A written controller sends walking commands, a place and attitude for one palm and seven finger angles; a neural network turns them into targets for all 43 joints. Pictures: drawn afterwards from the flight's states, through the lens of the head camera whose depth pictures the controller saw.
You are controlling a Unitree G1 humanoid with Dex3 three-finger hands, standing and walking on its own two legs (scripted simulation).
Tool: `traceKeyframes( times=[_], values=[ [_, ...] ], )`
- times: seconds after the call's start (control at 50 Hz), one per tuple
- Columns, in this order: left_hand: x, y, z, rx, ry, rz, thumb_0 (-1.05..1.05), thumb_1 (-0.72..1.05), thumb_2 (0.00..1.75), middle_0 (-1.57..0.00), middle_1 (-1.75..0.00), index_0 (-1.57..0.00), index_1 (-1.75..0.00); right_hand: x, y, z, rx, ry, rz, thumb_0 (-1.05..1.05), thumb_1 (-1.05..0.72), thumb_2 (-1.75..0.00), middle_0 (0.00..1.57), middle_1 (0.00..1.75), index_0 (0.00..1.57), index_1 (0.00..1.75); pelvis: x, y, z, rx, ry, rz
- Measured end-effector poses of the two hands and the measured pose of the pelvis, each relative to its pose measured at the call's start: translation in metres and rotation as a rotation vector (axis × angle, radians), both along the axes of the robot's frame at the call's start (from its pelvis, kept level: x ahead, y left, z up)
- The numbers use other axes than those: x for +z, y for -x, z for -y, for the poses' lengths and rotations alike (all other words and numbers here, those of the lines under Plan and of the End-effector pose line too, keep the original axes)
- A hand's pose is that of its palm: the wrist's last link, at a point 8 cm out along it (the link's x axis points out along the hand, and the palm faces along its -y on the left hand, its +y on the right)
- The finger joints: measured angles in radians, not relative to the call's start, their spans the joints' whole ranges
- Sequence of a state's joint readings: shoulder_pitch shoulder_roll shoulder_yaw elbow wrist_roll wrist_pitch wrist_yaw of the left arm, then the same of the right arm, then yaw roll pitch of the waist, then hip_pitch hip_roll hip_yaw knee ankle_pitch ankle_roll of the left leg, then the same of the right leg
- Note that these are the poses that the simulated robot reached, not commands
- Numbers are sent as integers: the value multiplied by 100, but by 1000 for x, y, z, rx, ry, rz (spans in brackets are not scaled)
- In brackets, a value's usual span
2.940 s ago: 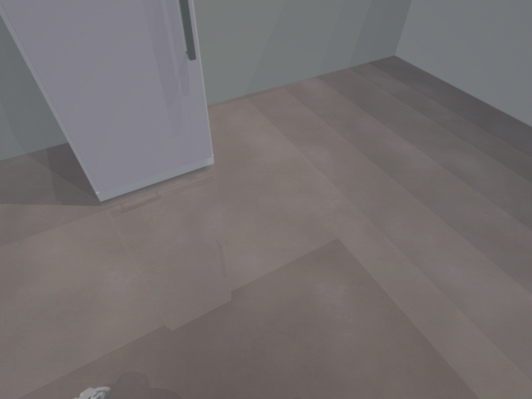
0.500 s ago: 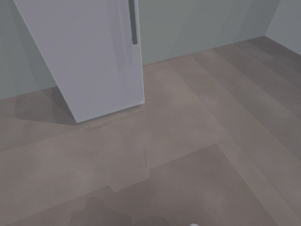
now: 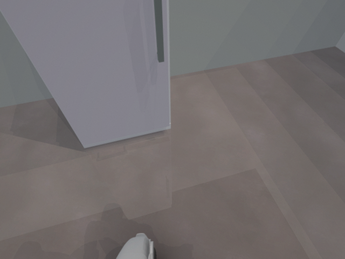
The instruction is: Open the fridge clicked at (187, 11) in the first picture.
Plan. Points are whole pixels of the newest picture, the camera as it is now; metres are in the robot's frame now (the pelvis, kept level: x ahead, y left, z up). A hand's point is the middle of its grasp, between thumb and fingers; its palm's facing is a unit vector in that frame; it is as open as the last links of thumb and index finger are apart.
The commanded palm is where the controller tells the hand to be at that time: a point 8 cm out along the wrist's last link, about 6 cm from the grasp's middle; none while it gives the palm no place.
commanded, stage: walk to a spot facing it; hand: right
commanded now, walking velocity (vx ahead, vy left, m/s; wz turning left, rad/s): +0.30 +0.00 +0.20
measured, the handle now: (156, 9) +0.96 +0.15 +0.12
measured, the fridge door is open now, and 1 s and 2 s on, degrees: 0 0 0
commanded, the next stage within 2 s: turn to face it in 0.04 s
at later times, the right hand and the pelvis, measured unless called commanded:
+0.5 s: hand (238, 231) +0.24 -0.16 -0.19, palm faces -0.02 +0.99 -0.16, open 7.4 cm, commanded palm none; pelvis +0.19 +0.01 -0.01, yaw +7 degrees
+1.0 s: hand (232, 191) +0.35 -0.15 -0.17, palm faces -0.27 +0.94 -0.23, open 7.4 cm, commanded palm none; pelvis +0.23 +0.01 -0.01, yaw +16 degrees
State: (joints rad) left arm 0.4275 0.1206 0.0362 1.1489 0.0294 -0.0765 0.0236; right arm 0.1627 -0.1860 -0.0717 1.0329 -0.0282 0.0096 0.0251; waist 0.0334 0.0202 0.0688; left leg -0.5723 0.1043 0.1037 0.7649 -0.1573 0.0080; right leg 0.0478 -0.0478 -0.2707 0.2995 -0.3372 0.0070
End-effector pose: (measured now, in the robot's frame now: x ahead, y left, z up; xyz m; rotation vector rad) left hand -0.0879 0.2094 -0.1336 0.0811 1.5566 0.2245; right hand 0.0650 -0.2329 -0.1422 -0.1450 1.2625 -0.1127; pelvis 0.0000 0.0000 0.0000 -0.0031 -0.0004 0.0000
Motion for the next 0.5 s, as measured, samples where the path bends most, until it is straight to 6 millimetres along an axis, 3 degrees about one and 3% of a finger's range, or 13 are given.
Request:
traceKeyframes(
  times=[0.08,0.14,0.22,0.34,0.42,0.5],
  values=[
    [-14,-8,-2,59,46,-107,0,91,90,-20,-29,-20,-29,-7,-74,-20,57,17,49,1,-91,-90,19,30,19,29,-15,-49,-17,20,-2,9],
    [-28,-36,-13,68,69,-142,0,91,90,-20,-30,-20,-29,-15,-111,-33,47,33,107,1,-91,-89,20,30,19,30,-28,-81,-32,23,4,17],
    [-28,-117,-35,36,36,-22,1,91,90,-20,-29,-20,-29,-9,-126,-45,25,29,70,0,-92,-89,20,30,19,30,-17,-111,-38,29,-13,19],
    [-14,-253,-56,-13,-39,251,1,92,90,-20,-29,-20,-29,0,-140,-38,37,46,-10,0,-94,-89,20,30,20,30,-4,-149,-35,65,-17,-6],
    [-2,-318,-59,-40,-81,367,1,93,90,-20,-29,-20,-29,-6,-152,-32,33,19,-40,0,-93,-89,20,30,20,30,-5,-171,-24,95,-29,-1],
    [8,-364,-49,-63,-121,441,0,92,90,-20,-29,-20,-29,-19,-169,-20,20,-15,-53,1,-92,-89,20,30,20,30,-10,-194,-8,120,-48,13]
  ],
)
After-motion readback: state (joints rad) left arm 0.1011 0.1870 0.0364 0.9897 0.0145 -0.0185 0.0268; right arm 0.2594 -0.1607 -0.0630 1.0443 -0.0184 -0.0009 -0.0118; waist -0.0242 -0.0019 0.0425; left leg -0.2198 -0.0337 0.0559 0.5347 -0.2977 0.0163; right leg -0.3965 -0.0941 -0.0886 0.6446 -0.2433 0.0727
